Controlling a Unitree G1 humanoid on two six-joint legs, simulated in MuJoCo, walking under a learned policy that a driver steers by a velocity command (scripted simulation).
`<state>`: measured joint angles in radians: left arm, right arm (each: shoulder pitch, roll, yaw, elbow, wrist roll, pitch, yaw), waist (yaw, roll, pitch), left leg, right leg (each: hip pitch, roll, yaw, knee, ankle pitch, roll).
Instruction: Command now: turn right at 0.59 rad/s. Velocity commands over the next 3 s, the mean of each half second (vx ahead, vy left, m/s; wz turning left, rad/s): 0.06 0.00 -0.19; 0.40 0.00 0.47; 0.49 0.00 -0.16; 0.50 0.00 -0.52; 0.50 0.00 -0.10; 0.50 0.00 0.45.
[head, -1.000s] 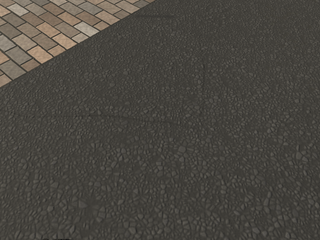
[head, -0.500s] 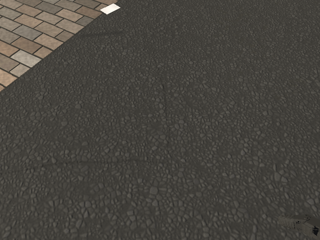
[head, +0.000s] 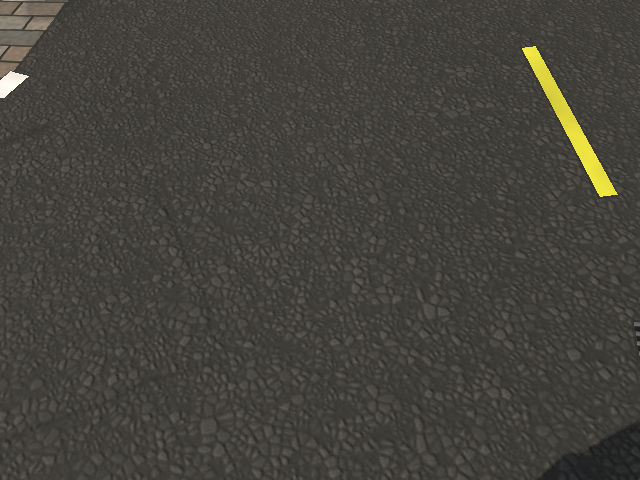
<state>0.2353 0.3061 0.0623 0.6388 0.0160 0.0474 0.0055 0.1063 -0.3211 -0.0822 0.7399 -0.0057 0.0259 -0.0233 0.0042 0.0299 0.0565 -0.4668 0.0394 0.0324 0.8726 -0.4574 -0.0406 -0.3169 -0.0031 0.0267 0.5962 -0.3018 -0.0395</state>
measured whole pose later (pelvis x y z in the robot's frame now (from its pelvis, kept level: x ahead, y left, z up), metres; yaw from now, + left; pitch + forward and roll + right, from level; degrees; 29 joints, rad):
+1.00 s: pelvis +0.23 +0.09 -0.03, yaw +15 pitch +2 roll -1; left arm 0.40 0.31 0.07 0.81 -0.01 -0.06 0.01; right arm 0.03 -0.30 -0.05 0.59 0.03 -0.03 0.05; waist 0.07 0.01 0.07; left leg -0.56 -0.04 0.05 0.69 -0.15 0.09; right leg -0.04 -0.09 -0.10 0.85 -0.52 0.04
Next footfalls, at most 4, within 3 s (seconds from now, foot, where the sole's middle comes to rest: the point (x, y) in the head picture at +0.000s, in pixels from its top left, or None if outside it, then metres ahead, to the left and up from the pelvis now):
0.36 left None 0.07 0.14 -0.77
0.96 left None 0.36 0.21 -0.77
1.54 right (320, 363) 0.71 0.09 -0.77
1.98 left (238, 267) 0.99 0.30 -0.77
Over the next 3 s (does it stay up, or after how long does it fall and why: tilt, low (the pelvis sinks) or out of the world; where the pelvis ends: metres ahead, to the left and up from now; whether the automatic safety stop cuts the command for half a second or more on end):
stays up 1.34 0.15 -0.02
